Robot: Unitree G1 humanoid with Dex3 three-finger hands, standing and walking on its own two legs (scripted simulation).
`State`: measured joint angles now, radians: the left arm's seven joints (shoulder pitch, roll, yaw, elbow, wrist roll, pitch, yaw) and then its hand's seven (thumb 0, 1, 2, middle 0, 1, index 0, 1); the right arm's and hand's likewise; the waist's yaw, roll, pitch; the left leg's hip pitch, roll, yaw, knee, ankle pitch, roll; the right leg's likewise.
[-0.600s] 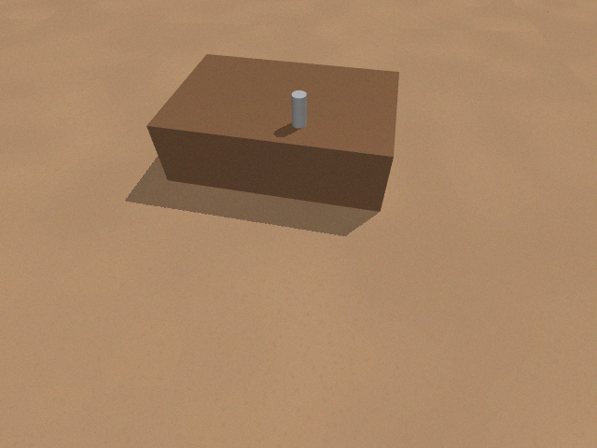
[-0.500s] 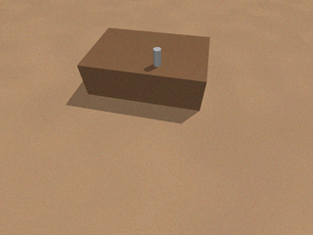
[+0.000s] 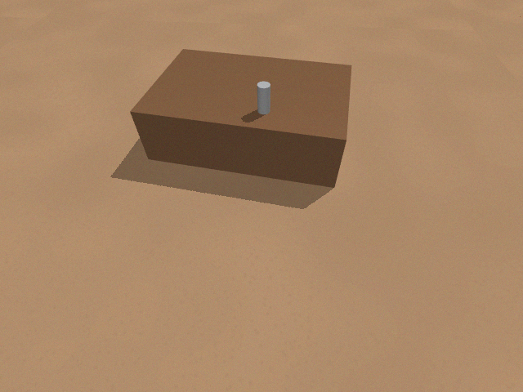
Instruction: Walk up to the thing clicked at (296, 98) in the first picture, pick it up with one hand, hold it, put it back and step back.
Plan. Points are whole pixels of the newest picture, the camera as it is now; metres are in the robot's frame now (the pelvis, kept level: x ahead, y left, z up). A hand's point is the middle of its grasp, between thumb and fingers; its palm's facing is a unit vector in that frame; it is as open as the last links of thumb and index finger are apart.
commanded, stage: stand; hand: left
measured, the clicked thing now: (263, 98) +1.42 +0.02 -0.38
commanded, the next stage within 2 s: walk up in 0.52 s
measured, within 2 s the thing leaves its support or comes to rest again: neither
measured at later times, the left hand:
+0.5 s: hand out of the picture +0.07 +0.25 -0.16, palm faces -0.01 -0.94 -0.34, open 7.4 cm
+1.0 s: hand (141, 373) +0.17 +0.23 -0.13, palm faces -0.11 -0.90 -0.42, open 7.4 cm
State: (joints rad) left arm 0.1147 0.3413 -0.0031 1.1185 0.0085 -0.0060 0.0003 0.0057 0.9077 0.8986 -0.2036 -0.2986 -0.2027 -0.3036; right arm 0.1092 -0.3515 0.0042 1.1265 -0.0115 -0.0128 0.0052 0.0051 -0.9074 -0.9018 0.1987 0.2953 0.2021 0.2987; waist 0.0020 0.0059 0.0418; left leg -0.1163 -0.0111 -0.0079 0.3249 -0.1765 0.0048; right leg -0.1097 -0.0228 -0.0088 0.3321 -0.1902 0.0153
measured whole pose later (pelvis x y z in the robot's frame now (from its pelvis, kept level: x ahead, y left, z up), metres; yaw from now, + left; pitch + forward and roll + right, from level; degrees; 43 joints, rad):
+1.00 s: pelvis +0.12 -0.05 -0.01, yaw -8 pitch -2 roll -1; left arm 0.35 0.39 0.06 0.94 0.01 -0.08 -0.04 0.01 0.91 0.90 -0.21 -0.30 -0.20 -0.30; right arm 0.22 -0.45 -0.09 0.96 -0.04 -0.01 0.09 0.01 -0.91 -0.90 0.20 0.29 0.20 0.30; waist 0.03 0.09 0.06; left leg -0.46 0.07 0.00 0.94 -0.31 0.00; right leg -0.11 0.01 -0.03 0.42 -0.27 -0.02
